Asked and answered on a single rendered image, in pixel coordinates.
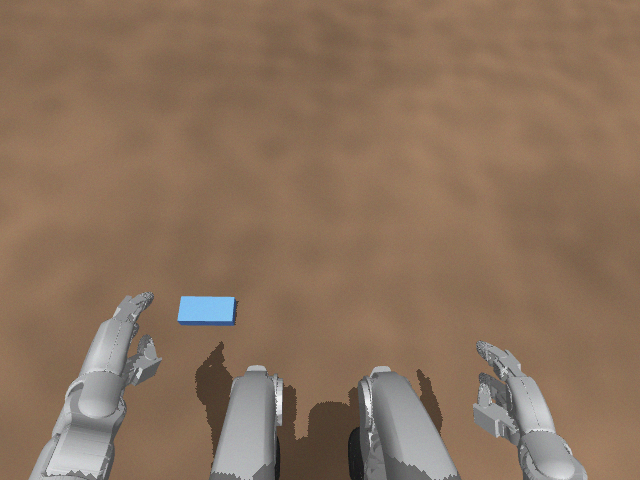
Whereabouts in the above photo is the right robot hand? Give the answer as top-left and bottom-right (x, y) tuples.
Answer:
(473, 341), (556, 448)

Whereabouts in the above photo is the right robot foot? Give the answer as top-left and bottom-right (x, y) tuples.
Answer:
(348, 427), (364, 480)

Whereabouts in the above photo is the right robot arm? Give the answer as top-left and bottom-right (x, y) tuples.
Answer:
(518, 431), (588, 480)

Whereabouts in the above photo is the left robot arm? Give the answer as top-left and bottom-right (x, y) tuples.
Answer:
(28, 371), (127, 480)

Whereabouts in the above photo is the small box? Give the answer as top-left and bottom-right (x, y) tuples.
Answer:
(177, 296), (236, 326)

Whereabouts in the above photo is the left robot hand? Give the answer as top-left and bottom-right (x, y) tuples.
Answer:
(78, 292), (162, 386)

